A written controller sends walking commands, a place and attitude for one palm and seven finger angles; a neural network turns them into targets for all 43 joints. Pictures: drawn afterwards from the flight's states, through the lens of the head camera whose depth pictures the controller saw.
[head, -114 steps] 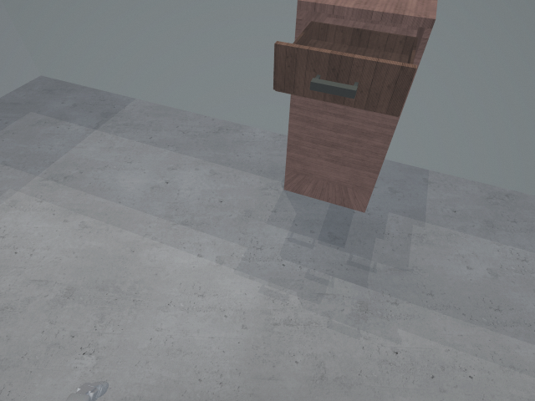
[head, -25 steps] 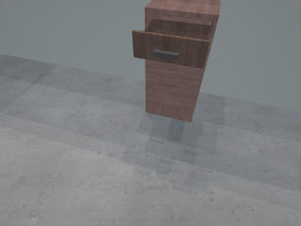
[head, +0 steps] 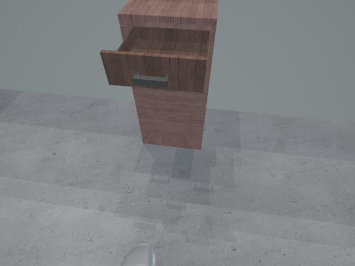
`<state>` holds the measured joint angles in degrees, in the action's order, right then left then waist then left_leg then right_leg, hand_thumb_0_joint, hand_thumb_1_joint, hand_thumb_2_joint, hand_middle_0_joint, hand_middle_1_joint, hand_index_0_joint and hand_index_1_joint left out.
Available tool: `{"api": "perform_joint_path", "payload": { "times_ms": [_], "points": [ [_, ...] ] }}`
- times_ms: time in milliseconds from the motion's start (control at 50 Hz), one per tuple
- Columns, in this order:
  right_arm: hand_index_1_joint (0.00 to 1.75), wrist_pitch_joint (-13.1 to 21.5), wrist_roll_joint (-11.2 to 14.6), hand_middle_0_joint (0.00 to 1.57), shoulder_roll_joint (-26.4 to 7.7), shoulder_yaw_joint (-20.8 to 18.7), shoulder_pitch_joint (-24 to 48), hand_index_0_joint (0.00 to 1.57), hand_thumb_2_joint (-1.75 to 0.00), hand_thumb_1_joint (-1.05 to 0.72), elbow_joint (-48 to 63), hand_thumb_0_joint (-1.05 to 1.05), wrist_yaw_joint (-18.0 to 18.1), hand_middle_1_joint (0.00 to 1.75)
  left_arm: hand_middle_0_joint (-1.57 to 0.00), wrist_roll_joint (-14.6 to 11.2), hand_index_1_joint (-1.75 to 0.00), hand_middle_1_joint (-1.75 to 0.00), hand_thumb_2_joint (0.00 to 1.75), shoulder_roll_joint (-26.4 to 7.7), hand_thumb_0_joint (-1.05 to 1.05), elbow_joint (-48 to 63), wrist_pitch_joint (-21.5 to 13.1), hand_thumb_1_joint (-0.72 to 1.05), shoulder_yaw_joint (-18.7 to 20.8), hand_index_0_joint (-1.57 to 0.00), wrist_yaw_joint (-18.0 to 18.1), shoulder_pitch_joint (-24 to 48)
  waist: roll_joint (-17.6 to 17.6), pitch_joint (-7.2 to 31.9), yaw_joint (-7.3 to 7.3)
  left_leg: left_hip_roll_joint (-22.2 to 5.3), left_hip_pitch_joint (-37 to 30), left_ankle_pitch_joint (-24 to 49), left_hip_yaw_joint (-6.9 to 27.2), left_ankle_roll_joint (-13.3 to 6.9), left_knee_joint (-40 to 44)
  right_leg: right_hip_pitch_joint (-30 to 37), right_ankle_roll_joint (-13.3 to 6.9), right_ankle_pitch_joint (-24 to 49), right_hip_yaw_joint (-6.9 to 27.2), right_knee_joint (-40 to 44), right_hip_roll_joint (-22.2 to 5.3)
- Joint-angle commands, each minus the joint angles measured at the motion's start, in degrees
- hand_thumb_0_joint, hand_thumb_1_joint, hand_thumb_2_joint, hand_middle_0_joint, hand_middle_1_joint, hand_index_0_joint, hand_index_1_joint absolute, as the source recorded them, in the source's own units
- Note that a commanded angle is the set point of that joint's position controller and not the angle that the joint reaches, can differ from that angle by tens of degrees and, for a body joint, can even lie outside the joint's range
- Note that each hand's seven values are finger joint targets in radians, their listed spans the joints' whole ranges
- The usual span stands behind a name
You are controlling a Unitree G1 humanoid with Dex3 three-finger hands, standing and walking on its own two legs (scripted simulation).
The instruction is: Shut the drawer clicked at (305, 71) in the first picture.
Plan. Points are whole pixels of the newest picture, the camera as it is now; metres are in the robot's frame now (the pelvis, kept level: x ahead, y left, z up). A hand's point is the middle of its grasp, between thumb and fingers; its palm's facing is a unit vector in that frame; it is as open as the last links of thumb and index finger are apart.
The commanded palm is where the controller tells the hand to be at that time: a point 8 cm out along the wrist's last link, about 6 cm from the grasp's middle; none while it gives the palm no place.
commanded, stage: take the last steps up to it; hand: left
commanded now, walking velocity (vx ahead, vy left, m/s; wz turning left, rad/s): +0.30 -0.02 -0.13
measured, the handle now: (151, 77) +0.72 +0.15 +0.03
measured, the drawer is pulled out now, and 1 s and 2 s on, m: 0.28 0.28 0.28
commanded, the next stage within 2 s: come to a stop and stand still in 0.88 s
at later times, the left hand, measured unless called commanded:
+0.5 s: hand (106, 234) +0.23 +0.23 -0.18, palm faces -0.01 -0.99 -0.12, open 7.4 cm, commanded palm none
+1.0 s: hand (151, 169) +0.45 +0.13 -0.16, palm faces -0.01 -0.98 -0.18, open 7.1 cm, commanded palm none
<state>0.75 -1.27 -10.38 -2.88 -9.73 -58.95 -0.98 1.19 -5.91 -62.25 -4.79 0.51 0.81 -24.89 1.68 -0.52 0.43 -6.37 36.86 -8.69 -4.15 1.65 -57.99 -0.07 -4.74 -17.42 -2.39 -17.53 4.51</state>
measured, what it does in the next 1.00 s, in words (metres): walks ahead: left foot, then right foot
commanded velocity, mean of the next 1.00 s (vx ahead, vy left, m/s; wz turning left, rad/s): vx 0.23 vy -0.03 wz -0.08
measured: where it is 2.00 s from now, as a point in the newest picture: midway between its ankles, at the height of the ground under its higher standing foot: outside the picture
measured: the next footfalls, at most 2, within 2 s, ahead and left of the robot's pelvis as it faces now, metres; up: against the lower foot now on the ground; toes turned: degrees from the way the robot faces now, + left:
left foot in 0.18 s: +0.21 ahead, +0.11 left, +0.00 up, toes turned +6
right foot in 0.84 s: +0.39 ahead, -0.13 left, +0.00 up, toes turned -14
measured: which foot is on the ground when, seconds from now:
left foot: up 0.00-0.16, down 0.18-0.86, up 0.88-1.00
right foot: down 0.00-0.20, up 0.22-0.82, down 0.84-1.00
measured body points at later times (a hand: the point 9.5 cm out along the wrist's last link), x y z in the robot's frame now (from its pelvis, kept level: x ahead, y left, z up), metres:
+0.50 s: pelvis +0.18 +0.06 +0.00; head +0.18 +0.09 +0.45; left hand +0.24 +0.28 -0.16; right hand +0.14 -0.17 -0.14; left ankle +0.17 +0.11 -0.74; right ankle +0.23 -0.12 -0.64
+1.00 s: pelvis +0.33 -0.04 -0.01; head +0.34 -0.04 +0.44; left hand +0.45 +0.18 -0.15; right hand +0.23 -0.23 -0.17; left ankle +0.28 +0.09 -0.66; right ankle +0.35 -0.12 -0.74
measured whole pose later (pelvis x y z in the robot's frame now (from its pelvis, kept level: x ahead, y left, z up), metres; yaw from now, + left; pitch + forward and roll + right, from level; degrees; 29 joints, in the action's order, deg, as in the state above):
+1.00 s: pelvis +0.33 -0.04 -0.01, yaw -4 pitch -1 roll -1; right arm 0.7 -1.1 -6.1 -2.5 -23.2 -66.7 1.3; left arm -0.1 -7.6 -57.9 -5.3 3.6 1.7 -8.3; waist 1.4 -3.2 -2.5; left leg -6.4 23.7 -23.4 -4.1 0.6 -65.6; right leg -14.0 -3.8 -13.3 -11.2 -28.5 -0.3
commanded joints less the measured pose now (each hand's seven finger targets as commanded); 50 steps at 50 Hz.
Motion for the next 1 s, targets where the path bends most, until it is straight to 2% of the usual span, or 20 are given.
{"api": "perform_joint_path", "payload": {
  "times_ms": [0, 80, 120, 140, 160, 180, 200, 260, 300, 340, 500, 680, 720, 780, 800, 820, 840, 860, 900, 980],
  "points": [
    [0.30, 1.4, 0.5, 0.20, -1.4, -0.1, 5.8, 0.20, -0.90, -0.90, 5.0, 0.00, -0.2, 0.30, -0.20, 0.3, -0.30, -0.30, 0.90, -9.0, 0.00, -0.1, -0.4, 0.90, 2.0, -0.20, 1.5, -7.5, -7.0, -7.3, 1.79, 1.1, 2.6, -1.1, -1.8, -1.3, 7.5, 0.9, -4.9, 43.4, 7.9, 3.5, -16.8],
    [0.30, 2.3, 0.4, 0.20, -1.3, -0.1, 3.4, 0.20, -0.90, -0.90, 4.6, 0.00, 0.2, 0.30, -0.20, 0.3, -0.30, -0.30, 0.90, -10.3, 0.00, -0.5, -0.2, 0.90, 2.5, -0.20, 1.7, -6.3, -7.8, -5.6, 0.00, 4.9, -8.6, -4.9, -4.2, -3.8, 17.6, 1.4, -4.4, 54.8, 7.0, -2.7, -16.2],
    [0.30, 2.9, 0.0, 0.20, -3.4, -0.8, -8.9, 0.20, -0.90, -0.90, 0.8, 0.00, 1.0, 0.30, -0.20, 0.1, -0.30, -0.30, 0.90, -11.1, 0.00, -0.2, -0.1, 0.90, 2.9, -0.20, 1.5, -4.3, -7.0, -0.1, -5.26, 6.9, -23.9, -0.5, -3.5, -5.6, 24.5, -2.4, -2.6, 54.1, 4.4, -16.3, -13.7],
    [0.30, 3.1, -0.5, 0.20, -6.4, -1.4, -16.9, 0.20, -0.90, -0.90, -1.1, 0.00, 1.6, 0.30, -0.20, -0.5, -0.30, -0.30, 0.90, -10.2, 0.00, 0.0, -0.1, 0.90, 3.0, -0.20, 1.3, -4.4, -3.5, 5.1, -8.28, 2.3, -37.1, 5.9, 2.0, -7.7, 26.6, -10.3, -1.0, 41.2, 3.1, -28.6, -10.7],
    [0.30, 3.4, -1.2, 0.20, -12.0, -2.6, -21.7, 0.20, -0.90, -0.90, -1.8, 0.00, 2.2, 0.30, -0.20, -1.5, -0.30, -0.30, 0.90, -6.9, 0.00, 1.1, 0.2, 0.90, 2.8, -0.20, 0.6, -7.7, 10.2, 11.9, -7.46, -15.1, -49.4, 12.5, 25.0, -14.9, 32.0, -25.1, 1.6, 4.4, -1.3, -49.0, -2.1],
    [0.30, 2.9, 0.0, 0.20, -12.4, -2.3, -21.7, 0.20, -0.90, -0.90, -2.0, 0.00, 2.4, 0.30, -0.20, -1.1, -0.30, -0.30, 0.90, -7.3, 0.00, 2.5, -0.1, 0.90, 2.6, -0.20, 0.6, -5.5, 9.3, 11.7, -6.01, -20.9, -46.3, 11.3, 35.4, -18.6, 40.1, -29.8, 0.9, -14.3, 3.3, -60.4, -1.1],
    [0.30, 2.6, 0.5, 0.20, -11.7, -2.1, -17.3, 0.20, -0.90, -0.90, -0.4, 0.00, 2.5, 0.30, -0.20, -0.9, -0.30, -0.30, 0.90, -7.4, 0.00, 3.9, 0.4, 0.90, 2.6, -0.20, 0.6, -1.9, 3.3, 3.6, -4.64, -22.0, -38.5, 4.2, 35.9, -20.2, 42.4, -33.5, 0.8, -12.4, 5.0, -64.0, -4.9],
    [0.30, 4.1, 0.2, 0.20, -1.9, 0.5, -9.5, 0.20, -0.90, -0.90, 0.2, 0.00, 2.6, 0.30, -0.20, 0.4, -0.30, -0.30, 0.90, -5.1, 0.00, 2.4, 2.1, 0.90, 3.2, -0.20, -0.7, -0.2, 1.5, -5.6, -0.22, -12.5, -21.2, -0.5, 16.1, -11.6, 46.3, -30.7, 2.2, 0.4, 5.4, -59.5, -9.1],
    [0.30, 4.9, 0.2, 0.20, 0.0, 0.2, -9.7, 0.20, -0.90, -0.90, -0.3, 0.00, 2.8, 0.30, -0.20, 0.8, -0.30, -0.30, 0.90, -3.0, 0.00, 1.7, 3.4, 0.90, 3.2, -0.20, -0.9, -2.2, 1.1, -3.5, 1.54, -9.6, -19.6, 5.6, 8.6, -10.0, 45.8, -28.6, 3.2, 3.5, 4.3, -56.4, -9.1],
    [0.30, 5.1, 0.5, 0.20, -1.6, 0.4, -10.3, 0.20, -0.90, -0.90, -0.5, 0.00, 2.8, 0.30, -0.20, 0.8, -0.30, -0.30, 0.90, -3.0, 0.00, 2.0, 4.3, 0.90, 3.1, -0.20, -1.1, -1.6, 2.3, -3.6, 1.78, -8.8, -20.5, 8.0, 5.6, -9.8, 47.0, -30.7, 4.1, 6.0, 4.1, -53.9, -9.8],
    [0.30, 5.0, 0.6, 0.20, -3.2, 0.0, -18.3, 0.20, -0.90, -0.90, -3.5, 0.00, 3.1, 0.30, -0.20, 0.5, -0.30, -0.30, 0.90, -5.5, 0.00, 5.5, 4.7, 0.90, 3.5, -0.20, -1.9, 11.2, 2.4, -7.4, -1.46, -9.4, -31.2, 8.9, 5.4, -10.0, 49.1, -41.1, 5.8, 11.4, 1.7, -41.2, -11.7],
    [0.30, 3.8, -0.5, 0.20, -2.4, 0.2, -25.9, 0.20, -0.90, -0.90, -7.2, 0.00, 3.3, 0.30, -0.20, 0.2, -0.30, -0.30, 0.90, -4.0, 0.00, 7.8, 3.8, 0.90, 2.4, -0.20, -2.0, 22.5, 5.5, -8.0, -5.38, -10.4, -38.5, 19.7, 2.3, -10.7, 44.5, -36.0, 3.7, 5.2, -3.3, -23.4, -9.7],
    [0.30, 3.5, -0.7, 0.20, -2.6, 0.1, -25.7, 0.20, -0.90, -0.90, -7.5, 0.00, 3.3, 0.30, -0.20, 0.1, -0.30, -0.30, 0.90, -4.2, 0.00, 8.2, 3.3, 0.90, 2.4, -0.20, -1.8, 22.8, 5.7, -7.5, -5.33, -10.7, -38.0, 22.1, 2.3, -10.5, 42.2, -31.7, 2.9, 2.6, -4.4, -19.4, -8.5],
    [0.30, 3.3, 0.1, 0.20, -3.1, -0.2, -23.5, 0.20, -0.90, -0.90, -7.8, 0.00, 3.2, 0.30, -0.20, 0.2, -0.30, -0.30, 0.90, -6.1, 0.00, 4.1, 2.2, 0.90, 3.2, -0.20, -1.5, 10.5, 3.3, 0.3, 0.65, -7.8, -34.0, 26.9, -1.1, -7.6, 28.7, -11.0, 1.7, 8.7, -6.5, -9.6, -5.5],
    [0.30, 3.5, 0.7, 0.20, -1.9, -0.2, -23.2, 0.20, -0.90, -0.90, -7.2, 0.00, 2.7, 0.30, -0.20, 0.4, -0.30, -0.30, 0.90, -9.6, 0.00, 2.1, 1.6, 0.90, 4.0, -0.20, -0.9, 3.5, -1.9, 5.5, 3.50, -6.1, -23.7, 19.3, -2.0, -5.6, 19.0, 3.9, -0.4, 13.0, -0.3, -9.7, -10.5],
    [0.30, 3.7, 1.2, 0.20, 0.9, 0.4, -24.0, 0.20, -0.90, -0.90, -5.6, 0.00, 2.4, 0.30, -0.20, 0.3, -0.30, -0.30, 0.90, -14.5, 0.00, 0.5, 1.0, 0.90, 5.5, -0.20, -0.1, -3.6, -14.6, 11.9, 5.19, 1.3, -8.8, -10.1, -7.4, -2.2, 3.5, 18.1, -5.9, 24.6, 17.6, -7.9, -26.2],
    [0.30, 3.0, 1.3, 0.20, -0.5, 0.4, -21.0, 0.20, -0.90, -0.90, -4.6, 0.00, 2.8, 0.30, -0.20, -0.8, -0.30, -0.30, 0.90, -16.5, 0.00, -0.1, 1.1, 0.90, 5.3, -0.20, 0.1, -5.6, -12.3, 12.9, 5.29, 3.9, -5.9, -27.3, -2.0, -1.9, -9.6, 15.7, -10.0, 34.7, 23.0, -3.9, -31.0],
    [0.30, 2.9, 1.1, 0.20, 0.0, 0.0, -19.3, 0.20, -0.90, -0.90, -4.8, 0.00, 2.8, 0.30, -0.20, -0.8, -0.30, -0.30, 0.90, -14.6, 0.00, 0.3, 1.2, 0.90, 5.0, -0.20, 0.4, -1.3, -8.9, 8.7, 4.01, 1.6, -4.6, -23.4, 1.8, -2.2, -13.8, 9.9, -10.1, 34.1, 18.0, -3.1, -28.8],
    [0.30, 2.1, 0.6, 0.20, 1.3, -0.3, -15.8, 0.20, -0.90, -0.90, -4.1, 0.00, 2.3, 0.30, -0.20, -0.9, -0.30, -0.30, 0.90, -10.0, 0.00, 1.5, 0.9, 0.90, 3.9, -0.20, 0.7, 4.4, -5.1, 2.8, 1.47, -1.3, -5.4, -16.9, 2.5, -1.7, -13.1, -1.3, -7.2, 34.5, 11.5, -0.8, -25.5],
    [0.30, -0.4, -0.1, 0.20, 4.3, 0.0, -18.3, 0.20, -0.90, -0.90, -5.2, 0.00, 2.3, 0.30, -0.20, -0.1, -0.30, -0.30, 0.90, -4.6, 0.00, 3.4, 0.6, 0.90, 2.4, -0.20, 1.3, 8.7, -5.2, -2.9, -3.24, -2.0, -12.2, -11.1, 1.3, 0.3, -3.9, -17.2, -4.7, 33.7, 0.8, 2.8, -20.7]
  ]
}}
